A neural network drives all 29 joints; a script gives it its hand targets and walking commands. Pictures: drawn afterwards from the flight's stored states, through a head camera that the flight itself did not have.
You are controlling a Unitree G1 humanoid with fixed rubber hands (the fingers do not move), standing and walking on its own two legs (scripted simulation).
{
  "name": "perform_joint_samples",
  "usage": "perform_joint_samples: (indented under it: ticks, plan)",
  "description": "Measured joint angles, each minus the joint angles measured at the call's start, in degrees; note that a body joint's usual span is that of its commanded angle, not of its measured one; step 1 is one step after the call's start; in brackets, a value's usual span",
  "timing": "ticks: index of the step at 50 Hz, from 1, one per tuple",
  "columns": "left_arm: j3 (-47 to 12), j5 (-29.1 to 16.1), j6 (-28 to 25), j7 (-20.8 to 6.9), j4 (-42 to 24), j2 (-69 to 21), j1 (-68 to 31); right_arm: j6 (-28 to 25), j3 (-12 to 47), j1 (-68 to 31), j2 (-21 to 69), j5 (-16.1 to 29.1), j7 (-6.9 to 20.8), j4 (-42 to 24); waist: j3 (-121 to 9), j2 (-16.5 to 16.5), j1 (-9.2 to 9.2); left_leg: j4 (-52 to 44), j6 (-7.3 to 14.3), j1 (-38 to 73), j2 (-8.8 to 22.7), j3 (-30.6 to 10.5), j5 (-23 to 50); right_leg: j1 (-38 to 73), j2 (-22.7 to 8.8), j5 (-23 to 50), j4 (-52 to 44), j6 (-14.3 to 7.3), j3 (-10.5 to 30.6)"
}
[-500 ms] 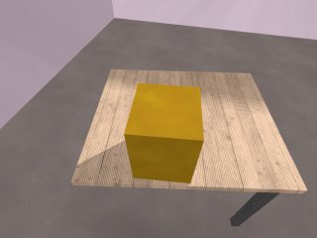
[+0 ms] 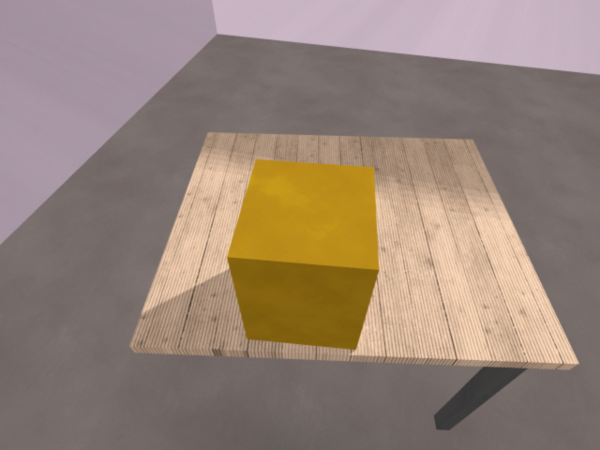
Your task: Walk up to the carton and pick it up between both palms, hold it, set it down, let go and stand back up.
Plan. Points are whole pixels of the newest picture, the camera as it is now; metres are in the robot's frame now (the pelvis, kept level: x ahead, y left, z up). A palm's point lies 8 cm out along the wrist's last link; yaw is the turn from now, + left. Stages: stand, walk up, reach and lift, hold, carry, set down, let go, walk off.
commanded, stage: stand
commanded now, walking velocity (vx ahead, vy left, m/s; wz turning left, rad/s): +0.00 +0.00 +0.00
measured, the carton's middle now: (307, 257) +0.43 +0.01 -0.03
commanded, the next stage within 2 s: none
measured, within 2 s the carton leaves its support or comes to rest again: neither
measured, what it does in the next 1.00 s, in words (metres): stands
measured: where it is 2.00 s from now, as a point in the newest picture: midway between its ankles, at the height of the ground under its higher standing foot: outside the picture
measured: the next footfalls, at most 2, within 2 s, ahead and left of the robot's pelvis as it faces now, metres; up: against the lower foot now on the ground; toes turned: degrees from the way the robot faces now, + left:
none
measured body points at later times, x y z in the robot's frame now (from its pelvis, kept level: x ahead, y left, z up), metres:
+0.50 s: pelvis +0.00 +0.00 +0.00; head +0.01 +0.00 +0.45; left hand +0.03 +0.26 -0.14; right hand +0.03 -0.26 -0.14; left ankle +0.03 +0.13 -0.74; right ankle +0.00 -0.11 -0.74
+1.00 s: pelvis +0.01 +0.00 +0.00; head +0.02 +0.00 +0.45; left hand +0.02 +0.25 -0.14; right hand +0.03 -0.25 -0.14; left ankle +0.03 +0.13 -0.74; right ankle +0.00 -0.11 -0.74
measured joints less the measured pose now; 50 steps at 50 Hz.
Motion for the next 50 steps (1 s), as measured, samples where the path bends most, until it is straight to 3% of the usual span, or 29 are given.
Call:
perform_joint_samples:
  ticks: [50]
  plan:
    - [0.3,-0.2,0.3,0.7,6.4,-1.7,1.0,-0.1,-0.1,-0.7,1.7,0.2,-0.9,6.3,0.5,0.0,0.47,-1.7,0.3,1.1,-0.4,-0.1,0.2,1.0,-0.4,0.2,-1.5,0.5,0.8]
